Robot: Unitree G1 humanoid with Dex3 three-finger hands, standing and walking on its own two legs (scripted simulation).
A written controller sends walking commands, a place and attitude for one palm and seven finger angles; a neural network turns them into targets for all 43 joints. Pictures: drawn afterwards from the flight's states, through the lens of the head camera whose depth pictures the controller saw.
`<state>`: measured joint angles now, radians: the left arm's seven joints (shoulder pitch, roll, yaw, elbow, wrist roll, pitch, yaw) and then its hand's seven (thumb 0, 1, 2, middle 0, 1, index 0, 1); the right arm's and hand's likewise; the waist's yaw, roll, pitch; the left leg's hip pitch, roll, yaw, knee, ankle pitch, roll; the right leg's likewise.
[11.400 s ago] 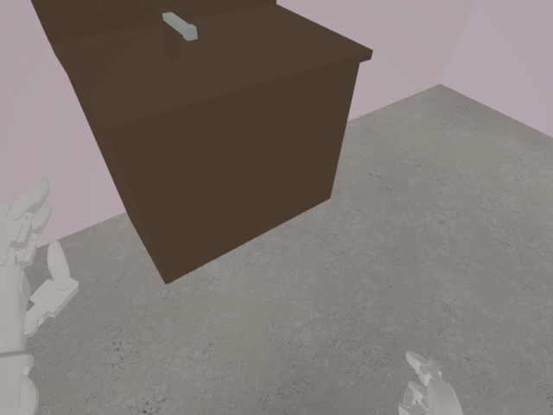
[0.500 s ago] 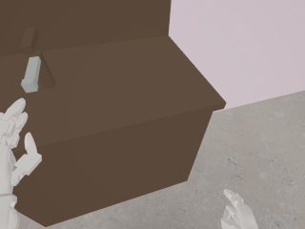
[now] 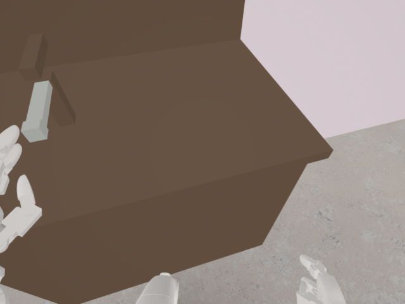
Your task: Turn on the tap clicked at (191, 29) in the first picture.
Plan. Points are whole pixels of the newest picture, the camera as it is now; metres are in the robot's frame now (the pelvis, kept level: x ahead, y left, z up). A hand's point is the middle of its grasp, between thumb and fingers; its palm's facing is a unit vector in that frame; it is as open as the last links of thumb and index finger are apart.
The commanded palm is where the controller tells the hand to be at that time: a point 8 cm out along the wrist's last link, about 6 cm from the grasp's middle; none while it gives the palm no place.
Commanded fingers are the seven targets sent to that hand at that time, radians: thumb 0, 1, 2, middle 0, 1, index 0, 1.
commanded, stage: come to a stop and stand still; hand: left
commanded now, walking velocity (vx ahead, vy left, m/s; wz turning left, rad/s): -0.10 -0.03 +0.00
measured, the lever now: (35, 130) +0.34 +0.33 +0.17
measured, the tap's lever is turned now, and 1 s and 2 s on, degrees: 0 1 1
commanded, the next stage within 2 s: look again from close up in 1.32 s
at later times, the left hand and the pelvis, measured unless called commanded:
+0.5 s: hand (20, 177) +0.24 +0.29 +0.18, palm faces +0.39 -0.81 -0.44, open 7.4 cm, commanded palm +0.20 +0.33 +0.18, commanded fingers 0.00 0.90 0.90 -0.20 -0.30 -0.20 -0.30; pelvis +0.04 +0.04 +0.00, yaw +0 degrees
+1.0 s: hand (9, 201) +0.22 +0.31 +0.15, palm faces +0.31 -0.88 -0.35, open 7.4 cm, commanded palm +0.17 +0.36 +0.18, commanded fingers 0.00 0.90 0.90 -0.20 -0.30 -0.20 -0.30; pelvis +0.01 +0.08 +0.01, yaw -1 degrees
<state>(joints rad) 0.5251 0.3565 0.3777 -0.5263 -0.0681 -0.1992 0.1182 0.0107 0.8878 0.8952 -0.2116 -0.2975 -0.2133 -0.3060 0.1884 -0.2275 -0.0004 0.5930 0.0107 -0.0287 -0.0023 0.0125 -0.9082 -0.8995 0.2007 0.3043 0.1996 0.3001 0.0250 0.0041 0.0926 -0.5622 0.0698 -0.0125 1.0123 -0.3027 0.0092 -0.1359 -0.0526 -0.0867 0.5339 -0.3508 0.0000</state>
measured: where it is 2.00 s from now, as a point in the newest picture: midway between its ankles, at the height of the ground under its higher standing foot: outside the picture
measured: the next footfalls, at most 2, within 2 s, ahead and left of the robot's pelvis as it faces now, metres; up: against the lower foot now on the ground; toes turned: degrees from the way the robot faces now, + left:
left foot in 0.10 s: +0.09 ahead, +0.17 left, +0.00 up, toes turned +2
right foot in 0.26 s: +0.07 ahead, -0.05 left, +0.00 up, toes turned +2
